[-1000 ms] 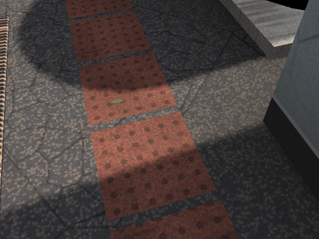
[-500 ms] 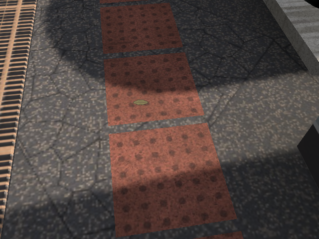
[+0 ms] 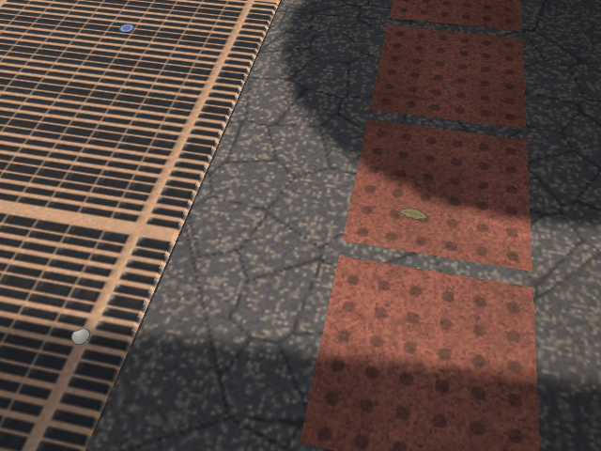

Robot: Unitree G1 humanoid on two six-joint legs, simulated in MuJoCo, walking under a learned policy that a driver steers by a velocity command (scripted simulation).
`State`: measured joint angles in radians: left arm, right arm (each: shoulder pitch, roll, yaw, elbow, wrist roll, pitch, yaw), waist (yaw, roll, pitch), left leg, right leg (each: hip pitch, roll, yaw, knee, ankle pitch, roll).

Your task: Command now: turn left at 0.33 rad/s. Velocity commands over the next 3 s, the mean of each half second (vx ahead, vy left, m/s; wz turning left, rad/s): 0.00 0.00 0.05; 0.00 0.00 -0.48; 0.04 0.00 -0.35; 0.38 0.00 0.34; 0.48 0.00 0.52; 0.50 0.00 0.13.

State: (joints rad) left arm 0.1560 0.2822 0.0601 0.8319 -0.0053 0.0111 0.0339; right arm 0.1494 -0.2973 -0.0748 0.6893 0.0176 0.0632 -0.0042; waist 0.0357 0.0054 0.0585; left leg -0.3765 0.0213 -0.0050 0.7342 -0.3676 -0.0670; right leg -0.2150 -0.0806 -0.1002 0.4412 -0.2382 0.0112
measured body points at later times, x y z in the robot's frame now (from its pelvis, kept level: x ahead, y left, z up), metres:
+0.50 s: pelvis +0.00 +0.03 -0.01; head +0.02 +0.02 +0.44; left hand +0.09 +0.32 -0.13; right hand +0.16 -0.23 -0.12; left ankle +0.00 +0.13 -0.74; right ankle +0.00 -0.11 -0.74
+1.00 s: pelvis -0.01 -0.02 -0.01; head +0.02 -0.05 +0.43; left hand +0.23 +0.20 -0.10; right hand +0.01 -0.34 -0.14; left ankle -0.01 +0.13 -0.70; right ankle -0.03 -0.11 -0.74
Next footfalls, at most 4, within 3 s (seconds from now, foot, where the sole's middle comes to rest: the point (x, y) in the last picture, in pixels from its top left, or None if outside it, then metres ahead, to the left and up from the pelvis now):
0.06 left None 0.04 0.13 -0.78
0.38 right None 0.04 -0.11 -0.78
0.94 right None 0.01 -0.13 -0.78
1.38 left None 0.11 0.08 -0.78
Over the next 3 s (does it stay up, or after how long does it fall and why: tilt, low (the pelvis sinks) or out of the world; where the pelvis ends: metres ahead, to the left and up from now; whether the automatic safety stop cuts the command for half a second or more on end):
stays up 0.73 -0.17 0.00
